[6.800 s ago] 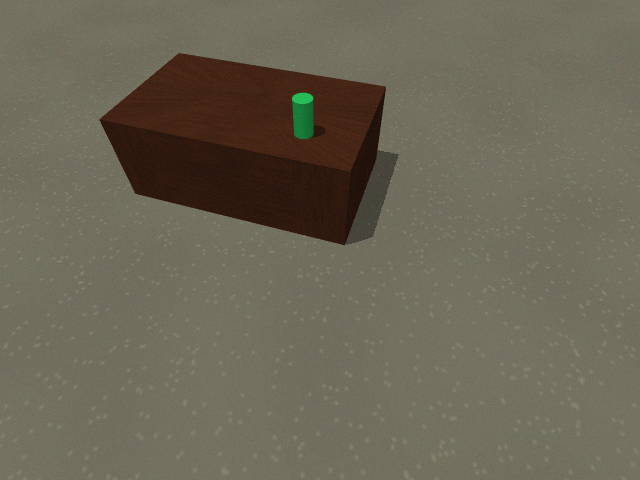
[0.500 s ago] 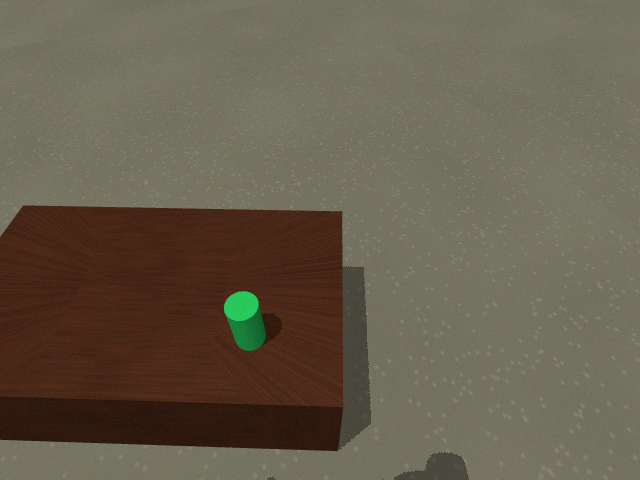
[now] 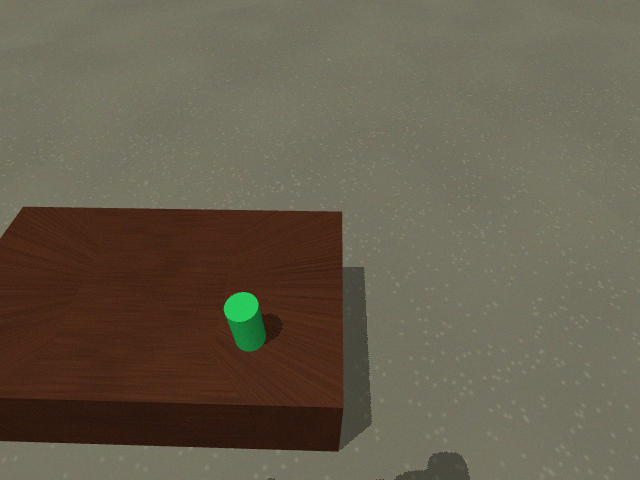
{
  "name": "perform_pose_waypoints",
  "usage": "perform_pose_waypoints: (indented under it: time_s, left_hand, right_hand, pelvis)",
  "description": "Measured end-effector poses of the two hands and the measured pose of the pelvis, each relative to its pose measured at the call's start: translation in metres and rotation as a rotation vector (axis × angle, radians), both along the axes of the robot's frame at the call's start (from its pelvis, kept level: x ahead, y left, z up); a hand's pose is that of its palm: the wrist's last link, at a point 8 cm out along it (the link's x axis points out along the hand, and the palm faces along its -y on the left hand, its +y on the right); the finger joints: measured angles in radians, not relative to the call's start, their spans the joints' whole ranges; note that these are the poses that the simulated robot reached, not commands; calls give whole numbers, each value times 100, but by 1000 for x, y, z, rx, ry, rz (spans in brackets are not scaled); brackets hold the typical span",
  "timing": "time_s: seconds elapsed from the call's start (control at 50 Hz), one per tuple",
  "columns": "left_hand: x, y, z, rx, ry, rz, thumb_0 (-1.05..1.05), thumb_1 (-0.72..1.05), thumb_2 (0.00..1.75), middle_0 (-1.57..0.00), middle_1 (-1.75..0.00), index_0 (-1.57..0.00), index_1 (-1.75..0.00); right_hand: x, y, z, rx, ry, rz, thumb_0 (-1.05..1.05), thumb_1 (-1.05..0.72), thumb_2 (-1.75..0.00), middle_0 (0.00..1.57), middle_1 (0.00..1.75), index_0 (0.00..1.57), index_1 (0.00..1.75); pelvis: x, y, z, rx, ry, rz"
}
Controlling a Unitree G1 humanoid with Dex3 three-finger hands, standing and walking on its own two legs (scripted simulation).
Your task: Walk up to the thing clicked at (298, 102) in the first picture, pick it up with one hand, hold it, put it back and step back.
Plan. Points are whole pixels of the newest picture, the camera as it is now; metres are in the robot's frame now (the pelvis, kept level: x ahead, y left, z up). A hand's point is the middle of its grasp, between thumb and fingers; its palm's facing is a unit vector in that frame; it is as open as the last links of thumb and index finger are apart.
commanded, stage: go down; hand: left
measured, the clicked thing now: (246, 322) +0.49 +0.20 -0.32
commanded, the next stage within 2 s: none
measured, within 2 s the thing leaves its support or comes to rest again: neither
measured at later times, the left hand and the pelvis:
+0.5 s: hand (143, 473) +0.16 +0.26 -0.14, palm faces +0.03 -0.93 -0.36, open 14.4 cm; pelvis +0.00 +0.01 -0.01, yaw +0 degrees
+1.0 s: hand (134, 473) +0.16 +0.27 -0.14, palm faces +0.04 -0.94 -0.33, open 17.1 cm; pelvis +0.01 +0.03 -0.04, yaw +2 degrees
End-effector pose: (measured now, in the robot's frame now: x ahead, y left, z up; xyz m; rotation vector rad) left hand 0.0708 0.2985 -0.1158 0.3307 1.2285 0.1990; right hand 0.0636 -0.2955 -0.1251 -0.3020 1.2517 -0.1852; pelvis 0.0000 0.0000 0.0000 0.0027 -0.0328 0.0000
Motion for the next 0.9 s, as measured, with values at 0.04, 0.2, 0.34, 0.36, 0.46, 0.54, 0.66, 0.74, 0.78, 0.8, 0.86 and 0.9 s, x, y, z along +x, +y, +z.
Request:
perform_pose_waypoints:
  time_s: [0.04, 0.2, 0.34, 0.36, 0.46, 0.54, 0.66, 0.74, 0.78, 0.8, 0.86, 0.9]
  left_hand:
    - [0, 0, 0, -1, 1, 1, 1, 90, 90, -20, -30, -20, -30]
    - [22, -6, -1, -16, -91, 37, 1, 83, 83, -15, -24, -15, -24]
    - [69, 2, 1, -2, -156, 10, 1, 49, 49, -7, -13, -8, -12]
    - [73, 3, 3, 3, -157, 6, 1, 43, 44, -7, -12, -8, -10]
    - [78, 8, 8, 13, -123, 12, 1, 16, 26, -6, -8, -7, -6]
    - [77, 10, 10, 0, -110, 28, 0, -4, 17, -6, -6, -6, -5]
    - [76, 13, 9, -21, -116, 26, 0, -27, 11, -7, -6, -7, -6]
    - [75, 16, 9, -23, -123, 22, 0, -37, 9, -7, -7, -7, -6]
    - [75, 17, 9, -23, -126, 18, 0, -41, 8, -7, -7, -7, -7]
    - [75, 18, 9, -24, -127, 18, 0, -42, 8, -7, -7, -7, -7]
    - [75, 19, 10, -24, -132, 16, 0, -45, 7, -8, -8, -7, -8]
    - [75, 20, 10, -24, -138, 15, 0, -46, 8, -8, -8, -7, -8]
  right_hand:
    - [0, 0, 0, 0, 1, 0, 1, -90, -90, 21, 30, 21, 30]
    - [7, 8, 1, 2, -90, -7, 1, -95, -91, 21, 30, 21, 30]
    - [13, 35, -1, 44, -173, -26, 1, -99, -92, 21, 30, 21, 30]
    - [14, 38, -1, 50, -186, -31, 1, -99, -92, 21, 30, 21, 30]
    - [25, 50, 1, 68, -251, -41, 1, -96, -91, 21, 30, 21, 30]
    - [40, 56, 4, 65, -304, -26, 1, -93, -90, 21, 30, 21, 30]
    - [65, 61, 10, 41, -371, 15, 1, -88, -89, 21, 30, 21, 30]
    - [80, 65, 13, 26, -409, 36, 1, -86, -88, 21, 30, 21, 30]
    - [85, 67, 14, 20, -426, 44, 1, -85, -88, 21, 30, 21, 30]
    - [88, 68, 14, 18, -433, 47, 1, -85, -88, 21, 30, 21, 30]
    - [94, 71, 14, 15, -451, 54, 1, -84, -88, 21, 30, 21, 30]
    - [96, 73, 13, 13, -462, 56, 1, -84, -88, 21, 30, 21, 30]
  pelvis:
    - [0, 0, 0, 0, 1, 0]
    - [-6, 1, -4, -1, 40, 16]
    - [-11, 3, -10, 1, 103, 8]
    - [-10, 4, -11, 0, 106, 6]
    - [-4, 10, -13, -3, 116, 2]
    - [0, 14, -15, -5, 121, 4]
    - [5, 20, -20, -11, 132, 11]
    - [8, 23, -24, -16, 141, 16]
    - [9, 24, -26, -19, 146, 19]
    - [10, 25, -27, -21, 150, 20]
    - [12, 26, -30, -25, 159, 24]
    - [12, 27, -32, -29, 165, 26]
